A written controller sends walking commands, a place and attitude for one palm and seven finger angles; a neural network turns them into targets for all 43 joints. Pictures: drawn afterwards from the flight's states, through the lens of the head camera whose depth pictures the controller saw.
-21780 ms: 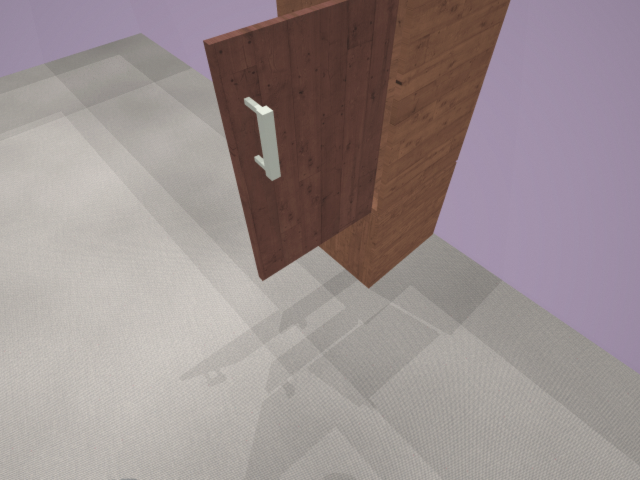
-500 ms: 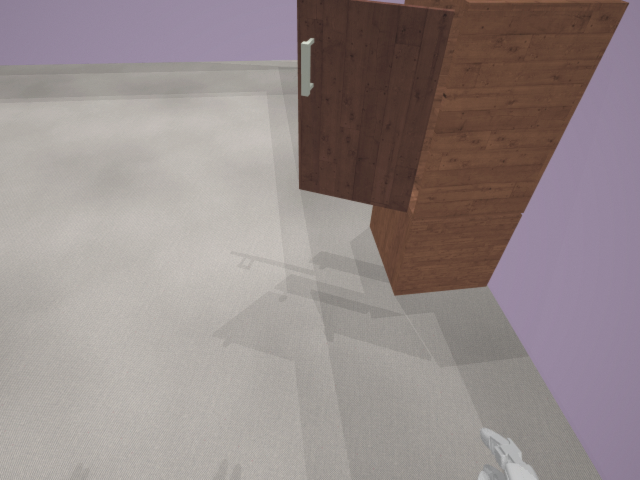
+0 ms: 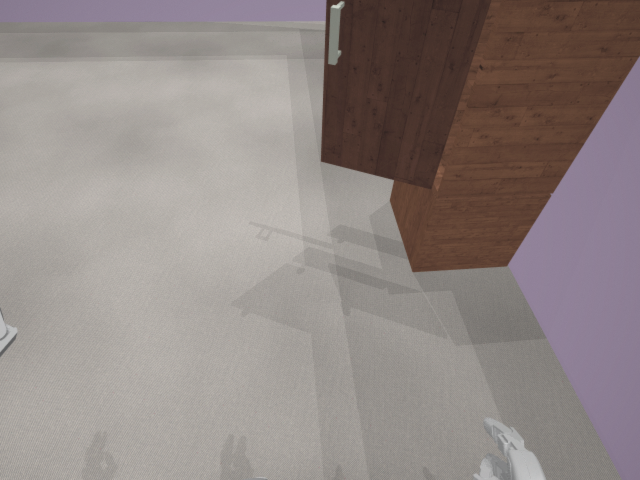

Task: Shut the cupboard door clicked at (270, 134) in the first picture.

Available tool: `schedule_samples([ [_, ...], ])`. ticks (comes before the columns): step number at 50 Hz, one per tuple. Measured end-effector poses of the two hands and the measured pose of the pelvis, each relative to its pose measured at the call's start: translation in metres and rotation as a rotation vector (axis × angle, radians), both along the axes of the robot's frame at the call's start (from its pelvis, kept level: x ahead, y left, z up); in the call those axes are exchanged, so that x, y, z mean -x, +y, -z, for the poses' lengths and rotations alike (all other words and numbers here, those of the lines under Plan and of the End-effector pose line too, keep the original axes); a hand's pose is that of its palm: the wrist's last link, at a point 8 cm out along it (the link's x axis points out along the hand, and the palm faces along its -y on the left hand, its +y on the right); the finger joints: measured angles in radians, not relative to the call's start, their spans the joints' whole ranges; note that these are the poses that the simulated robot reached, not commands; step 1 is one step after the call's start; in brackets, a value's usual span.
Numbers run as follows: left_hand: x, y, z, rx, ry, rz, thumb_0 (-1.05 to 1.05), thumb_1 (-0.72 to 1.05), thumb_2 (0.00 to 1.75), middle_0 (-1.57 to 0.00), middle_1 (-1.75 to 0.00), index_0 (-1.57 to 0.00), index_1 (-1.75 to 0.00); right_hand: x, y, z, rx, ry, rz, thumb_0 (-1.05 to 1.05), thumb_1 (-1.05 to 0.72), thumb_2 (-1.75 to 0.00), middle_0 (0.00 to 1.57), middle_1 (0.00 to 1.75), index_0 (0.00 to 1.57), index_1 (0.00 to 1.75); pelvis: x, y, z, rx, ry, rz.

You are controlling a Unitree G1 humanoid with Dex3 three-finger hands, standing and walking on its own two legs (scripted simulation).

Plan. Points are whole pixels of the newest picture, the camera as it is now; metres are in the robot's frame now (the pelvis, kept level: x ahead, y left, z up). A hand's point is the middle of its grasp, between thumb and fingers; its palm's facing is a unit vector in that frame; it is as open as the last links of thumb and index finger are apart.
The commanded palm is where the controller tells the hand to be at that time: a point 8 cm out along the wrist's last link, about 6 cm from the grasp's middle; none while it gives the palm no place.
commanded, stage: let the arm hang, fingers relaxed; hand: left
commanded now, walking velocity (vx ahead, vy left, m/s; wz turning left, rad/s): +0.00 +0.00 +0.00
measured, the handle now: (336, 33) +1.10 +0.02 +0.10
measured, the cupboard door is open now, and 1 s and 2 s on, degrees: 64 64 64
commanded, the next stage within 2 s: look to check the result in 1.10 s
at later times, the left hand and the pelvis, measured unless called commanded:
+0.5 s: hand out of the picture +0.08 +0.19 -0.15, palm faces -0.01 -0.98 -0.21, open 7.2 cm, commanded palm none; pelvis +0.00 +0.01 +0.01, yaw +1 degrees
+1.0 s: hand out of the picture -0.01 +0.17 -0.16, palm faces +0.03 -0.99 -0.15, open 7.4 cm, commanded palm none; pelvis +0.02 +0.02 +0.02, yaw +0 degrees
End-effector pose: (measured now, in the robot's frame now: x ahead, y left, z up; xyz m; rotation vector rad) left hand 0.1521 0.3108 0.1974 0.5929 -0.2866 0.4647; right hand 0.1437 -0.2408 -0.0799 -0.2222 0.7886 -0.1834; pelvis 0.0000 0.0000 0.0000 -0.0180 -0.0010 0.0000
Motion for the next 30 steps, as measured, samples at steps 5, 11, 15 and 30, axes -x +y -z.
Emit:
schedule_samples([
  [5, -0.037, 0.004, 0.139, 0.281, 0.501, -0.026, 0.0, 0.9, 0.91, -0.2, -0.3, -0.19, -0.3, -0.002, 0.009, 0.026, -0.02, 0.045, -0.071, 0.01, -0.91, -0.89, 0.2, 0.3, 0.2, 0.3, -0.003, 0.02, 0.012, 0.012, 0.019, -0.01],
  [11, 0.014, -0.084, 0.294, 0.573, 1.18, 0.082, 0.01, 0.91, 0.9, -0.2, -0.3, -0.19, -0.3, 0.04, 0.02, 0.038, -0.052, 0.188, -0.057, 0.0, -0.91, -0.89, 0.2, 0.3, 0.2, 0.3, 0.009, 0.015, 0.008, -0.023, 0.003, 0.003],
  [15, 0.058, -0.121, 0.328, 0.731, 1.262, 0.058, -0.04, 0.94, 0.9, -0.18, -0.29, -0.2, -0.3, 0.079, 0.014, 0.05, -0.067, 0.349, -0.022, 0.0, -0.91, -0.89, 0.21, 0.3, 0.2, 0.3, 0.013, 0.003, 0.009, -0.027, -0.006, -0.018],
  [30, 0.103, -0.049, 0.316, 0.625, 1.463, -0.166, -0.02, 0.92, 0.9, -0.2, -0.3, -0.2, -0.3, 0.169, 0.035, 0.052, -0.125, 0.636, 0.101, 0.0, -0.91, -0.89, 0.2, 0.3, 0.2, 0.3, -0.003, 0.016, -0.014, -0.01, -0.01, -0.011],
])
